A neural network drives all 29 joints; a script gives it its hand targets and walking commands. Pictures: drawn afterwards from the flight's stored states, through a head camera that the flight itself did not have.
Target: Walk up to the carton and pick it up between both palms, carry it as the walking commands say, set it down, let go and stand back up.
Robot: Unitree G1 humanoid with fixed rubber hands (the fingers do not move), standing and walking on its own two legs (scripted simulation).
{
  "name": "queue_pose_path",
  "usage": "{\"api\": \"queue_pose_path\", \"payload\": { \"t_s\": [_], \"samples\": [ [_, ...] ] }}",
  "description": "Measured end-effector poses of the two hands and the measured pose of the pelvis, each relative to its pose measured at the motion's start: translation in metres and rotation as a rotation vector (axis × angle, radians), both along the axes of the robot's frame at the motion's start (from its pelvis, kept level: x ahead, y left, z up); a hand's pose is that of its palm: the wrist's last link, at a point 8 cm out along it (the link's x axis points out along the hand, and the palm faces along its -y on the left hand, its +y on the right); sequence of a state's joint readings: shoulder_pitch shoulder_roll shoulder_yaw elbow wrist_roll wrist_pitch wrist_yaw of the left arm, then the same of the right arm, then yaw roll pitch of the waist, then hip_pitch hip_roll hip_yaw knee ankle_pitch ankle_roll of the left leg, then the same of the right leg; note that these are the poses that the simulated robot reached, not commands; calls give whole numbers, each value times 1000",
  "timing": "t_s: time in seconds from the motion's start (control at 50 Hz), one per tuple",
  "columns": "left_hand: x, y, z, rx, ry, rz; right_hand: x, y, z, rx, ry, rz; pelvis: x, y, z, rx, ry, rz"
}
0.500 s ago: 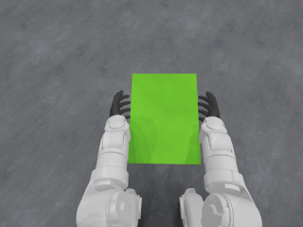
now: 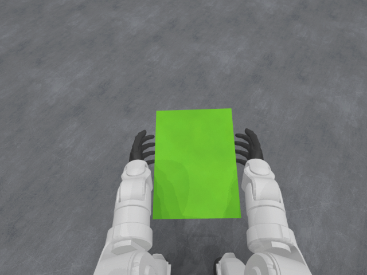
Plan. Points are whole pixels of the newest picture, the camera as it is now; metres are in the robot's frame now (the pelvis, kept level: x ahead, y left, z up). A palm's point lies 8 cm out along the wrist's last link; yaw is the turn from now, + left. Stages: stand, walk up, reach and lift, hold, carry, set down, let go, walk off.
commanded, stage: reach and lift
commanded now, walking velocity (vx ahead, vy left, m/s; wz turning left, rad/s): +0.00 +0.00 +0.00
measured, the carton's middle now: (195, 168) +0.39 -0.01 -0.10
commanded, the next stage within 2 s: hold in 1.94 s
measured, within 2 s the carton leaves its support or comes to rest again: neither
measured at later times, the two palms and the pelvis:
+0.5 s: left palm (133, 155) +0.36 +0.12 +0.06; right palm (270, 156) +0.35 -0.15 +0.06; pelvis +0.02 +0.00 +0.04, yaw +0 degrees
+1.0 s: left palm (123, 151) +0.34 +0.13 +0.11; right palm (279, 152) +0.33 -0.14 +0.11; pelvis +0.03 +0.00 +0.05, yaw +0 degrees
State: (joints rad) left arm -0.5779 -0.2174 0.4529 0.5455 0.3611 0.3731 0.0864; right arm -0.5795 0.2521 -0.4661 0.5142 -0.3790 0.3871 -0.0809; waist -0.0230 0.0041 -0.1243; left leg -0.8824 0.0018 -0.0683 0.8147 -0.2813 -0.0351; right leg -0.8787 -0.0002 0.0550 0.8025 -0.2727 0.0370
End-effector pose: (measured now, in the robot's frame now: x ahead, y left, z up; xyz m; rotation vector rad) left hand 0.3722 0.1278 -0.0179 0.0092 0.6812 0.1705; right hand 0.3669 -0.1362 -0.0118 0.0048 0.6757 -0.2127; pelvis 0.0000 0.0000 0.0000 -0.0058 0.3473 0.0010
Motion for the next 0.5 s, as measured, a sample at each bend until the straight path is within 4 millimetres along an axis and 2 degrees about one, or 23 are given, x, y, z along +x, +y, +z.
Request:
{"api": "queue_pose_path", "payload": {
  "t_s": [0.5],
  "samples": [
    [-16, -5, 73, 6, -12, -83, -19, -12, 70, -7, -10, 37, 21, 1, 42, 7, -242, -5]
  ]
}}
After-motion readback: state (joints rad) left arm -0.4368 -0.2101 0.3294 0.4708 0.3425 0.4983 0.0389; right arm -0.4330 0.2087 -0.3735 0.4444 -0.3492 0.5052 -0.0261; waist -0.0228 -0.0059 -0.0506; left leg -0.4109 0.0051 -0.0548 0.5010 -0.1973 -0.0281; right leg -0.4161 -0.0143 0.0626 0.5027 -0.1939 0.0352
